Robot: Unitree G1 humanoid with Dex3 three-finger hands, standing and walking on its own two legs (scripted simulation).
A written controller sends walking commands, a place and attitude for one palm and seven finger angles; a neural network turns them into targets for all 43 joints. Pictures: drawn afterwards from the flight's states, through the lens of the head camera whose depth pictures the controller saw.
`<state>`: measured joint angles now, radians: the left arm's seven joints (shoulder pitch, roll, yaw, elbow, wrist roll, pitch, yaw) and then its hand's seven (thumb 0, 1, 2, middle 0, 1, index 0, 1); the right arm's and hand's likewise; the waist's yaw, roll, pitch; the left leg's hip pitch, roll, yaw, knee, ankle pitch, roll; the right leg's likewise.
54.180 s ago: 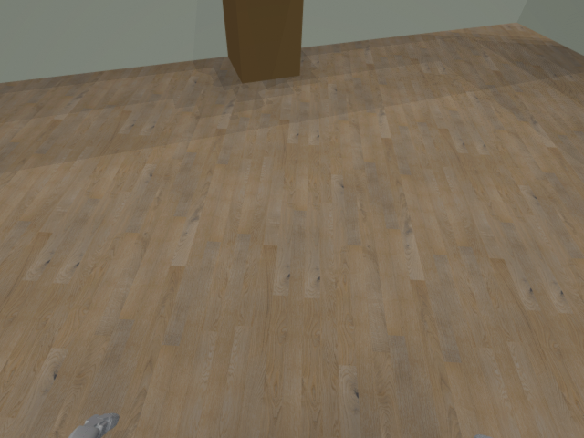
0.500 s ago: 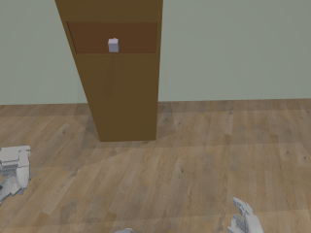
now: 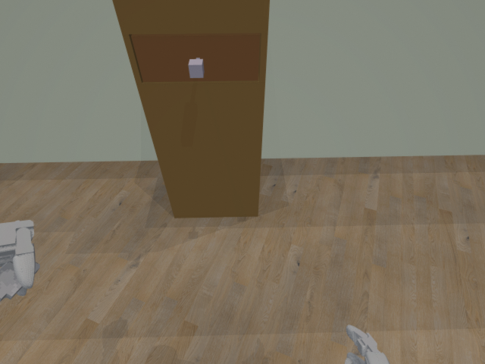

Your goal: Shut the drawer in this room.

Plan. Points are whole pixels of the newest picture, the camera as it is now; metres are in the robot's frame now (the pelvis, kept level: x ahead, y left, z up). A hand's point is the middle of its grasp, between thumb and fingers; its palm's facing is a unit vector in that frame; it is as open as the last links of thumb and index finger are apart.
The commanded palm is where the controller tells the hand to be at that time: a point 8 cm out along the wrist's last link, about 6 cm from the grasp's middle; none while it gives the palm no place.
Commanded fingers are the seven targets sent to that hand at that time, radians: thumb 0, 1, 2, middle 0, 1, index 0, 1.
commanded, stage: stop stepping back and stand still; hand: left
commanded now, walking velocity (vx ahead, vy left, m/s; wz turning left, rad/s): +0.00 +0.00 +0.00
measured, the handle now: (197, 65) +0.92 +0.19 +0.08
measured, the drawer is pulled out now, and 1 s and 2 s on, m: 0.00 0.00 0.00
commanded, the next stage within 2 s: let the arm hang, fingers relaxed in 0.14 s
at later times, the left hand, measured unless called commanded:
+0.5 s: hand out of the picture +0.10 +0.18 -0.13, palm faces +0.00 -0.97 -0.25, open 3.1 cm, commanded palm none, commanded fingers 0.00 0.90 0.90 -0.84 -0.99 -0.84 -0.99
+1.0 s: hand out of the picture -0.02 +0.20 -0.15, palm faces +0.08 -0.97 -0.22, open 6.9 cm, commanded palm none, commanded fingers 0.00 0.90 0.90 -0.20 -0.30 -0.20 -0.30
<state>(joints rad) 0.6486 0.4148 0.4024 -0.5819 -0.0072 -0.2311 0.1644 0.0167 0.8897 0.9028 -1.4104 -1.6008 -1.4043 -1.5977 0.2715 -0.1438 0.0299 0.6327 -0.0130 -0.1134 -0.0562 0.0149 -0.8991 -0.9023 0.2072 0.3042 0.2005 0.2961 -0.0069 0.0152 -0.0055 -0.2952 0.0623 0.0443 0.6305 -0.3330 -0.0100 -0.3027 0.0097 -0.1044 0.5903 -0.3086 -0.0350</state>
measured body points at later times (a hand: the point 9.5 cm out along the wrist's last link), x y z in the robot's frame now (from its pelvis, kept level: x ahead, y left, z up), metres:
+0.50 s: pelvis +0.00 +0.00 +0.00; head +0.03 -0.02 +0.45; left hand +0.10 +0.23 -0.11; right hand +0.14 -0.25 -0.13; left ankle +0.02 +0.12 -0.72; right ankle +0.02 -0.09 -0.73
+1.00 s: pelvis -0.01 +0.02 +0.02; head +0.00 +0.01 +0.47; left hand -0.02 +0.25 -0.14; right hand -0.01 -0.20 -0.15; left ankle +0.02 +0.12 -0.73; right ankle +0.02 -0.09 -0.73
